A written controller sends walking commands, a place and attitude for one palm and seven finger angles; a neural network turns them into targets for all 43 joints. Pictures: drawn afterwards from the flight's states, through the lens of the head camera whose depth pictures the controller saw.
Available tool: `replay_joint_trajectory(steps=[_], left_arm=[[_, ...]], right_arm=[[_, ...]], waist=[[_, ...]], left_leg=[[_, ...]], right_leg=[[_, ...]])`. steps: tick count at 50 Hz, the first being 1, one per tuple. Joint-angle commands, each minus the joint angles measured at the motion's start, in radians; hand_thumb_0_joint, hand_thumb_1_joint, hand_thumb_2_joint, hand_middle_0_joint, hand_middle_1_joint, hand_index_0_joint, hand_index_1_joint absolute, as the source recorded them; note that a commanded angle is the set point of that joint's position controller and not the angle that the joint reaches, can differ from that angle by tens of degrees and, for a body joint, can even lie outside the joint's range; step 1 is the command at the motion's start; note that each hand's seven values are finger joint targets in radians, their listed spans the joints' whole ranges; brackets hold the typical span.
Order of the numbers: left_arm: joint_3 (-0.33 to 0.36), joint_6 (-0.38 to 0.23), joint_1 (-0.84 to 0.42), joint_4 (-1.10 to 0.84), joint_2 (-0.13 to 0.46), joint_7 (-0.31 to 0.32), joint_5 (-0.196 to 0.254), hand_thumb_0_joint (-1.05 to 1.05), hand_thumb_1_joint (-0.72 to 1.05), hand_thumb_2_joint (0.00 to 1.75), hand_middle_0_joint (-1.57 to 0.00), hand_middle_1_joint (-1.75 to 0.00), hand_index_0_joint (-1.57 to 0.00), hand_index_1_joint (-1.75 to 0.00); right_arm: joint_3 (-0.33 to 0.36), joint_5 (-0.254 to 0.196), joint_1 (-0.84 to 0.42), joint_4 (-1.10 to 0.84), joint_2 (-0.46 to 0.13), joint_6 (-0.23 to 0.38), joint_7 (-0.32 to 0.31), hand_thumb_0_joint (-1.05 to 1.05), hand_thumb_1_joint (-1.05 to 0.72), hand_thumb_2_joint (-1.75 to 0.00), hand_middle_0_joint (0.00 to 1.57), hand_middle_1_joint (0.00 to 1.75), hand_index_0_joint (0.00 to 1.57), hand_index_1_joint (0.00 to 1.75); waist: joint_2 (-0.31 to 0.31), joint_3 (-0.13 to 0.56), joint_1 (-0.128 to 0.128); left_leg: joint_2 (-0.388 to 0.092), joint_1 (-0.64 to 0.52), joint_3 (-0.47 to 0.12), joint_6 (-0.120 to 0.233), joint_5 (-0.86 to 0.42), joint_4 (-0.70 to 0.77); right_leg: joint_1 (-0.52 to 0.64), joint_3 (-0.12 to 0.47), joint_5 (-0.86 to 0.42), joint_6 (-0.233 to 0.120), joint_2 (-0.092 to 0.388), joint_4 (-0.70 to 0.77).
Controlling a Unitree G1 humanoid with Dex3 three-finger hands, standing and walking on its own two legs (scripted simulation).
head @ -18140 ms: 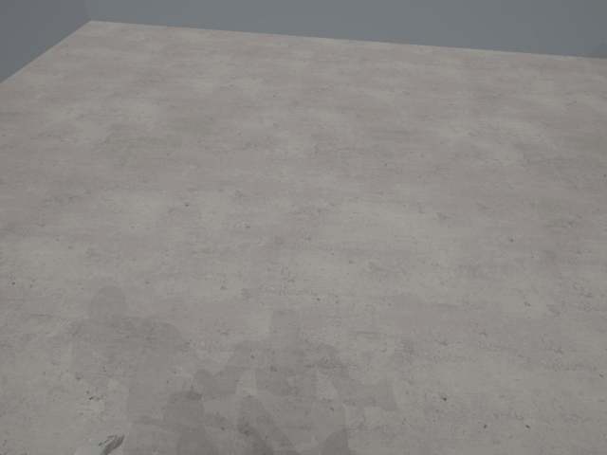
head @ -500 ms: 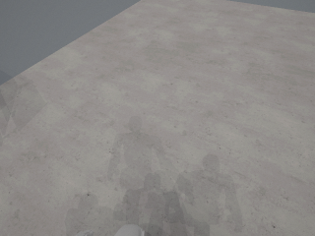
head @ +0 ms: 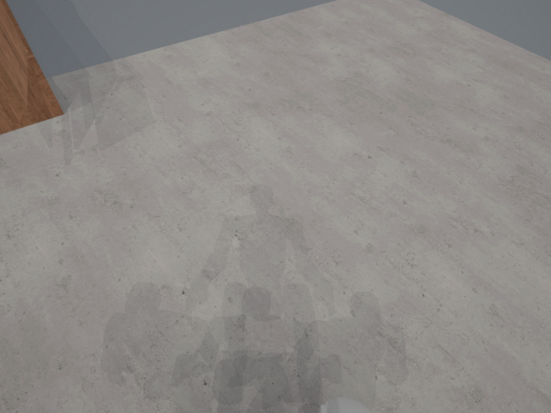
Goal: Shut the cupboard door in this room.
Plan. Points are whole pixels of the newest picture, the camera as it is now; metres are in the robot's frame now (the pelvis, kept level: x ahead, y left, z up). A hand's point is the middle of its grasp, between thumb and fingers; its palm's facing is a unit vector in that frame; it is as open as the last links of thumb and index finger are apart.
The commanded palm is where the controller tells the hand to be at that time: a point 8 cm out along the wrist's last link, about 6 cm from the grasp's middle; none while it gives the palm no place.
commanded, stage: turn or walk to find it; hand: left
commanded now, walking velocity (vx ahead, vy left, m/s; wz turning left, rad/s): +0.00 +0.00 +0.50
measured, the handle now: out of the picture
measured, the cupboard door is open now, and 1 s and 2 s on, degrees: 75 75 75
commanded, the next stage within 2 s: stand and wait in 1.88 s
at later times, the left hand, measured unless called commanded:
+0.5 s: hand out of the picture +0.02 +0.14 -0.14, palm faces +0.25 -0.93 -0.28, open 7.4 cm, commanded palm none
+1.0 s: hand out of the picture -0.12 +0.21 -0.18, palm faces +0.53 -0.82 -0.20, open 7.4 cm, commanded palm none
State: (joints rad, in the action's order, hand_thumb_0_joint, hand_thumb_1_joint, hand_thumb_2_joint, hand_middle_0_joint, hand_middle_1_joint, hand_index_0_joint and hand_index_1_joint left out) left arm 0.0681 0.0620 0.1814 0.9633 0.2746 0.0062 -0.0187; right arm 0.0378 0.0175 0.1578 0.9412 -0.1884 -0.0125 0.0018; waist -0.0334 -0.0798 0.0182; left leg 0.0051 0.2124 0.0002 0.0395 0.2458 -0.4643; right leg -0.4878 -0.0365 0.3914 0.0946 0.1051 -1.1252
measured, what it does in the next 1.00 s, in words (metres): steps on the spot, turning left: right foot, then left foot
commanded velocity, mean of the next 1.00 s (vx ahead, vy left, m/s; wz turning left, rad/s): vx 0.18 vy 0.00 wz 0.45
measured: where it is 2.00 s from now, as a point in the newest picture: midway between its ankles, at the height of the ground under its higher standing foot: (189, 361)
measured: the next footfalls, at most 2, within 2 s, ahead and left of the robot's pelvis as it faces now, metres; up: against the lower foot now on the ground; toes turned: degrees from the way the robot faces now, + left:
right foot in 0.28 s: +0.06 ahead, -0.15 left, +0.00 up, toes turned +6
left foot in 0.82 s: -0.07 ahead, +0.10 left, +0.00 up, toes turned +35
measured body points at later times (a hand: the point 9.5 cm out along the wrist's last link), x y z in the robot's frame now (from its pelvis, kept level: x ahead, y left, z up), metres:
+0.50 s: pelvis -0.03 -0.07 +0.00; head +0.00 -0.11 +0.45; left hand +0.01 +0.18 -0.12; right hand +0.06 -0.32 -0.17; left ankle -0.09 +0.08 -0.64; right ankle +0.02 -0.16 -0.74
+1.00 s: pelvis -0.01 +0.03 +0.00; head -0.03 +0.06 +0.45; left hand -0.15 +0.26 -0.16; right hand +0.17 -0.15 -0.13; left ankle -0.10 +0.08 -0.74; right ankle +0.07 -0.10 -0.66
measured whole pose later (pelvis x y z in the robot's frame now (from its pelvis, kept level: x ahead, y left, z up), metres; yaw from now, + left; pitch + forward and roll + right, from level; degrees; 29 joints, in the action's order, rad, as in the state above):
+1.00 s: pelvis -0.01 +0.03 +0.00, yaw +30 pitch -1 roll -2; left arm 0.07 0.02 0.31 1.06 0.28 -0.03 -0.04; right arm 0.04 0.02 0.25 0.97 -0.18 0.05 0.01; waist -0.04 -0.01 0.02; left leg -0.01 0.09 0.08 0.04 0.32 -0.42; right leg -0.50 -0.10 0.32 0.07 0.15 -1.08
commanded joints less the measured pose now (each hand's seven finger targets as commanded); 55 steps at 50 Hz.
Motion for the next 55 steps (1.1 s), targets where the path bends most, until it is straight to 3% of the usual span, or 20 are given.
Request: replay_joint_trajectory(steps=[1, 8, 12, 13, 14, 15, 16, 18, 21, 27, 33, 36, 39, 40, 41, 42, 43, 44, 49, 55], left_arm=[[0.011, -0.028, -0.031, -0.088, 0.056, 0.009, 0.005, 0.00, 0.90, 0.90, -0.20, -0.30, -0.20, -0.30], [0.000, -0.036, -0.092, -0.133, 0.036, 0.014, 0.015, 0.00, 0.90, 0.90, -0.20, -0.30, -0.20, -0.30], [0.008, -0.054, 0.042, -0.102, 0.049, 0.017, 0.019, 0.00, 0.90, 0.90, -0.20, -0.30, -0.20, -0.30], [0.017, -0.066, 0.080, -0.096, 0.106, 0.022, 0.009, 0.00, 0.90, 0.90, -0.20, -0.30, -0.20, -0.30], [0.035, -0.073, 0.095, -0.102, 0.195, 0.030, -0.006, 0.00, 0.90, 0.90, -0.20, -0.30, -0.20, -0.30], [0.031, -0.066, 0.090, -0.115, 0.199, 0.031, 0.002, 0.00, 0.90, 0.90, -0.20, -0.30, -0.20, -0.30], [0.027, -0.066, 0.025, -0.131, 0.158, 0.033, 0.003, 0.00, 0.90, 0.90, -0.20, -0.30, -0.20, -0.30], [0.019, -0.063, -0.077, -0.156, 0.110, 0.033, 0.006, 0.00, 0.90, 0.90, -0.20, -0.30, -0.20, -0.30], [0.005, -0.074, -0.073, -0.153, 0.071, 0.027, 0.005, 0.00, 0.90, 0.90, -0.20, -0.30, -0.20, -0.30], [0.016, -0.082, 0.069, -0.097, 0.094, 0.024, 0.000, 0.00, 0.90, 0.90, -0.20, -0.30, -0.20, -0.30], [0.035, -0.103, 0.145, -0.033, 0.129, 0.016, -0.014, 0.00, 0.90, 0.90, -0.20, -0.30, -0.20, -0.30], [0.040, -0.102, 0.154, -0.013, 0.148, 0.006, -0.019, 0.00, 0.90, 0.90, -0.20, -0.30, -0.20, -0.30], [0.041, -0.098, 0.131, 0.005, 0.155, -0.003, -0.012, 0.00, 0.90, 0.90, -0.20, -0.30, -0.20, -0.30], [0.036, -0.094, 0.118, -0.002, 0.136, -0.007, -0.002, 0.00, 0.90, 0.90, -0.20, -0.30, -0.20, -0.30], [0.026, -0.088, 0.091, -0.025, 0.087, -0.018, 0.005, 0.00, 0.90, 0.90, -0.20, -0.30, -0.20, -0.30], [0.006, -0.085, 0.002, -0.088, 0.034, -0.028, -0.002, 0.00, 0.90, 0.90, -0.20, -0.30, -0.20, -0.30], [0.003, -0.086, -0.078, -0.108, 0.044, -0.033, -0.007, 0.00, 0.90, 0.90, -0.20, -0.30, -0.20, -0.30], [0.007, -0.086, -0.080, -0.091, 0.036, -0.029, -0.015, 0.00, 0.90, 0.90, -0.20, -0.30, -0.20, -0.30], [0.000, -0.087, 0.051, -0.002, 0.028, -0.043, -0.011, 0.00, 0.90, 0.90, -0.20, -0.30, -0.20, -0.30], [-0.009, -0.079, -0.042, -0.037, 0.012, -0.037, -0.005, 0.00, 0.90, 0.90, -0.20, -0.30, -0.20, -0.30]], right_arm=[[0.058, -0.001, 0.090, -0.035, -0.206, 0.011, -0.018, 0.00, -0.90, -0.90, 0.20, 0.30, 0.20, 0.30], [0.071, 0.009, 0.095, -0.043, -0.215, -0.003, -0.015, 0.00, -0.90, -0.90, 0.20, 0.30, 0.20, 0.30], [0.077, 0.002, 0.041, -0.060, -0.206, -0.010, -0.012, 0.00, -0.90, -0.90, 0.20, 0.30, 0.20, 0.30], [0.072, -0.008, 0.054, -0.062, -0.161, -0.009, -0.006, 0.00, -0.90, -0.90, 0.20, 0.30, 0.20, 0.30], [0.060, -0.011, 0.069, -0.085, -0.093, -0.007, -0.002, 0.00, -0.90, -0.90, 0.20, 0.30, 0.20, 0.30], [0.074, -0.001, 0.040, -0.093, -0.144, -0.016, -0.005, 0.00, -0.90, -0.90, 0.20, 0.30, 0.20, 0.30], [0.081, 0.003, 0.052, -0.078, -0.150, -0.028, 0.000, 0.00, -0.90, -0.90, 0.20, 0.30, 0.20, 0.30], [0.084, 0.007, 0.096, -0.033, -0.143, -0.046, 0.012, 0.00, -0.90, -0.90, 0.20, 0.30, 0.20, 0.30], [0.076, 0.009, 0.147, -0.005, -0.120, -0.053, 0.021, 0.00, -0.90, -0.90, 0.20, 0.30, 0.20, 0.30], [0.067, 0.014, 0.062, -0.024, -0.123, -0.054, 0.027, 0.00, -0.90, -0.90, 0.20, 0.30, 0.20, 0.30], [0.053, 0.009, -0.045, -0.060, -0.101, -0.025, 0.045, 0.00, -0.90, -0.90, 0.20, 0.30, 0.20, 0.30], [0.043, 0.003, -0.040, -0.065, -0.083, -0.008, 0.048, 0.00, -0.90, -0.90, 0.20, 0.30, 0.20, 0.30], [0.042, 0.004, 0.062, -0.038, -0.084, 0.010, 0.040, 0.00, -0.90, -0.90, 0.20, 0.30, 0.20, 0.30], [0.050, 0.003, 0.129, -0.015, -0.123, 0.020, 0.034, 0.00, -0.90, -0.90, 0.20, 0.30, 0.20, 0.30], [0.076, 0.008, 0.208, 0.003, -0.220, 0.025, 0.022, 0.00, -0.90, -0.90, 0.20, 0.30, 0.20, 0.30], [0.091, 0.011, 0.292, 0.021, -0.302, 0.029, 0.014, 0.00, -0.90, -0.90, 0.20, 0.30, 0.20, 0.30], [0.087, 0.004, 0.305, 0.040, -0.299, 0.029, 0.007, 0.00, -0.90, -0.90, 0.20, 0.30, 0.20, 0.30], [0.072, 0.005, 0.271, 0.049, -0.258, 0.035, 0.001, 0.00, -0.90, -0.90, 0.20, 0.30, 0.20, 0.30], [0.033, -0.004, 0.165, 0.032, -0.160, 0.077, -0.008, 0.00, -0.90, -0.90, 0.20, 0.30, 0.20, 0.30], [0.028, -0.013, 0.261, 0.093, -0.125, 0.094, -0.020, 0.00, -0.90, -0.90, 0.20, 0.30, 0.20, 0.30]], waist=[[0.168, 0.117, -0.042], [0.203, 0.106, -0.058], [0.165, 0.157, 0.012], [0.032, 0.173, 0.025], [-0.265, 0.170, 0.034], [-0.220, 0.134, 0.039], [-0.129, 0.092, 0.004], [-0.115, 0.027, -0.045], [-0.131, 0.027, -0.059], [-0.122, 0.044, 0.006], [-0.122, 0.042, 0.047], [-0.142, 0.065, 0.045], [-0.082, 0.099, -0.017], [0.015, 0.129, -0.055], [0.264, 0.122, -0.110], [0.402, 0.053, -0.154], [0.259, -0.003, -0.156], [0.300, -0.026, -0.131], [0.154, -0.047, -0.028], [0.142, -0.068, -0.037]], left_leg=[[-0.234, -0.159, -0.229, 0.109, -0.527, 0.116], [-0.228, -0.073, -0.350, 0.134, -0.495, 0.079], [-0.149, 0.083, -0.343, 0.068, -0.354, -0.019], [-0.076, 0.229, -0.291, 0.008, -0.140, -0.111], [0.070, 0.402, -0.105, -0.069, 0.262, -0.349], [0.050, 0.375, -0.102, -0.070, 0.361, -0.542], [0.023, 0.350, -0.128, -0.065, 0.295, -0.657], [-0.012, 0.335, -0.101, -0.073, 0.196, -0.758], [-0.016, 0.331, -0.059, -0.099, 0.086, -0.798], [-0.061, 0.360, -0.019, -0.123, 0.096, -0.674], [-0.108, 0.323, 0.043, -0.100, 0.203, -0.399], [-0.084, 0.217, 0.094, -0.076, 0.235, -0.241], [-0.043, -0.017, 0.161, -0.065, 0.124, -0.019], [-0.054, -0.185, 0.129, -0.055, 0.096, 0.083], [-0.220, -0.333, -0.165, 0.017, 0.294, 0.189], [-0.402, -0.349, -0.438, 0.099, 0.391, 0.301], [-0.443, -0.284, -0.422, 0.126, 0.407, 0.328], [-0.394, -0.229, -0.402, 0.119, 0.356, 0.328], [-0.246, -0.172, -0.133, 0.087, -0.143, 0.288], [-0.235, -0.228, -0.103, 0.109, -0.390, 0.280]], right_leg=[[-0.083, 0.027, -0.017, 0.013, 0.001, 0.026], [0.058, 0.024, 0.068, -0.007, -0.048, 0.309], [0.347, -0.003, -0.174, -0.023, -0.069, 0.670], [0.512, 0.094, -0.219, -0.046, 0.038, 0.787], [0.580, 0.372, -0.253, -0.152, 0.315, 0.839], [0.405, 0.407, -0.302, -0.238, 0.404, 0.858], [0.303, 0.326, -0.197, -0.252, 0.355, 0.875], [0.210, 0.230, -0.075, -0.204, 0.266, 0.889], [0.235, 0.064, -0.165, -0.170, 0.188, 0.864], [0.351, 0.076, 0.016, -0.182, 0.240, 0.917], [0.416, 0.072, 0.158, -0.209, 0.317, 0.958], [0.397, 0.016, 0.110, -0.206, 0.313, 0.924], [0.286, -0.094, 0.110, -0.151, 0.272, 0.802], [0.172, -0.156, 0.111, -0.108, 0.228, 0.670], [-0.068, -0.222, 0.164, -0.044, 0.118, 0.423], [-0.293, -0.195, 0.211, -0.015, 0.024, 0.182], [-0.329, -0.085, 0.141, -0.035, 0.067, 0.119], [-0.321, -0.049, 0.093, -0.037, 0.077, 0.061], [-0.222, -0.043, -0.155, -0.016, 0.059, -0.003], [-0.293, -0.049, -0.231, -0.001, 0.054, 0.038]])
